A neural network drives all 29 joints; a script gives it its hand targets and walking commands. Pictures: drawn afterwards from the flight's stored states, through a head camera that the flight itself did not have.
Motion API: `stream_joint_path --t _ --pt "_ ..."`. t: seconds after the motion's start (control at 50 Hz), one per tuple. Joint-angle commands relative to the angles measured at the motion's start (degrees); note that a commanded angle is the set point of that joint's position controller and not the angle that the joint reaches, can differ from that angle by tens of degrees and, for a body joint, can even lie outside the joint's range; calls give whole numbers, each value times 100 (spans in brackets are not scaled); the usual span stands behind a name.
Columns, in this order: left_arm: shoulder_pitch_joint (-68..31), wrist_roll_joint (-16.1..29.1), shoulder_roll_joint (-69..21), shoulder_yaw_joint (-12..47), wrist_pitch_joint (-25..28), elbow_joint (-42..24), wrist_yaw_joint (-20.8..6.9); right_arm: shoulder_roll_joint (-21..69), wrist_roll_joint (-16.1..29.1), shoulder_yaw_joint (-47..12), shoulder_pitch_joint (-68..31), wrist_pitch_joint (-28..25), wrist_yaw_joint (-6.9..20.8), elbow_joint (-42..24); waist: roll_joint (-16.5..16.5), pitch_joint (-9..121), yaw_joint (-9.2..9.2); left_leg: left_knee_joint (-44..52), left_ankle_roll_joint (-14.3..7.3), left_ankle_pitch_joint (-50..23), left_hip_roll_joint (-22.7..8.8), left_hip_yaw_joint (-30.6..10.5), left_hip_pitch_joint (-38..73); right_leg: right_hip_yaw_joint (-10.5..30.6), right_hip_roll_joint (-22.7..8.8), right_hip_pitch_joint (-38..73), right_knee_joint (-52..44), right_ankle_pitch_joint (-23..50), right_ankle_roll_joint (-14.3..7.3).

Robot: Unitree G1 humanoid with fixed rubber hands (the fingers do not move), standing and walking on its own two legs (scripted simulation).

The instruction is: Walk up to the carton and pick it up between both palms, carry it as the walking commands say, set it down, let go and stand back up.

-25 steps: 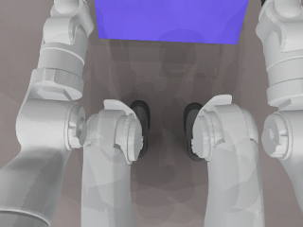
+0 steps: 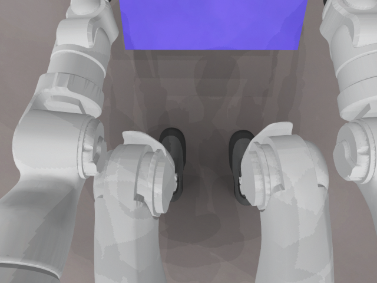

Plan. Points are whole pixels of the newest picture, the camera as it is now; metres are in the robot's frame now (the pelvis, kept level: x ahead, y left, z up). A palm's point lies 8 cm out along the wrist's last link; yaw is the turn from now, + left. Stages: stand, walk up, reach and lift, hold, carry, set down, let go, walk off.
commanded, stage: set down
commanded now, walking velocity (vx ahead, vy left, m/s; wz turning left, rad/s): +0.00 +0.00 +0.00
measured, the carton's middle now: out of the picture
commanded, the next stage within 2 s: none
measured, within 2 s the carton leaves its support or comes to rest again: rests again in 1.14 s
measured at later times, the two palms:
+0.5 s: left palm out of the picture +0.55 +0.16 -0.17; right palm out of the picture +0.53 -0.21 -0.17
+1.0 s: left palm out of the picture +0.55 +0.16 -0.18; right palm out of the picture +0.54 -0.21 -0.18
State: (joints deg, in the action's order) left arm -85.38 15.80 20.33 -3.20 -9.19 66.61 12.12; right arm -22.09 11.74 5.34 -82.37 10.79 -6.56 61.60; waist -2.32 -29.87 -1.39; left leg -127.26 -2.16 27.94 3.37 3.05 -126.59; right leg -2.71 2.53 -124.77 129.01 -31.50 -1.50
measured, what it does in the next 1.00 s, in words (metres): stands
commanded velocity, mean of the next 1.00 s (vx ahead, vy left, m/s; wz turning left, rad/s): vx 0.00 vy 0.00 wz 0.00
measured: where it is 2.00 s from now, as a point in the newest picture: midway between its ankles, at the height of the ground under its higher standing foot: (207, 178)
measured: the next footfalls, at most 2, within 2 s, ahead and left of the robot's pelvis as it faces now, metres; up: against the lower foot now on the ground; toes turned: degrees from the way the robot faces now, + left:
none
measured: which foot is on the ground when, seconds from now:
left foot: down 0.00-1.00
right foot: down 0.00-1.00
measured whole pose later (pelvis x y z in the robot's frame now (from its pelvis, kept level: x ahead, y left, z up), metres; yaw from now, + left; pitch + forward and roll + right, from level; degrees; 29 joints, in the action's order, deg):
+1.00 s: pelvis +0.03 +0.00 -0.01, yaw +0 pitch +35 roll +0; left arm -78.6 9.8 17.9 -10.4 -4.2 68.9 7.2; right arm -20.3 9.0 7.6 -78.2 5.8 -2.1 67.5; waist -2.4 -19.0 -1.8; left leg -129.6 -1.9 32.6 3.4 3.1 -131.5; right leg -3.0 2.4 -129.6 131.4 -36.2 -2.3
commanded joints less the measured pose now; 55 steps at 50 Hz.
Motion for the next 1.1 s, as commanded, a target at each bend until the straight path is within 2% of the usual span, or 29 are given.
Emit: stream_joint_path --t 0.0,0.16,0.3,0.5,0.7,0.98,1.08 --pt "-3664 324 -5212 1216 340 -1878 -1640 4682 404 -1342 -4057 -435 1565 -1781 125 9218 -465 619 -75 -1299 281 -356 3883 132 115 2833 -1073 1315 -47" --pt "-3305 178 -5227 1125 370 -1722 -1768 4837 313 -1271 -3696 -456 1670 -1502 182 8611 -450 535 -69 -1423 314 -366 3401 203 108 2677 -1008 1541 -55" --pt "-2694 -92 -5228 899 409 -1402 -1872 4822 183 -1174 -3240 -513 1710 -1249 171 7359 -424 534 -81 -1344 347 -363 2558 338 123 2173 -1007 1637 -50" --pt "-2047 -329 -5024 685 482 -1208 -1878 4708 19 -1100 -2598 -612 1619 -1070 196 7225 -303 477 -64 -1653 360 -398 2185 479 164 2146 -926 2106 -15" --pt "-1953 -428 -4731 569 504 -915 -1863 4439 -54 -1039 -2474 -644 1595 -775 142 6766 -225 494 -21 -1367 320 -410 1983 502 133 1921 -909 1839 -34" --pt "-1722 -532 -4568 462 511 -574 -1868 4215 -159 -876 -2305 -660 1650 -427 104 6238 -251 472 1 -1236 289 -444 1922 506 89 1695 -872 1649 -53" --pt "-1567 -580 -4260 400 536 -503 -1816 3924 -194 -799 -2096 -695 1607 -287 116 6175 -233 452 31 -1277 264 -443 1972 518 75 1732 -857 1696 -38"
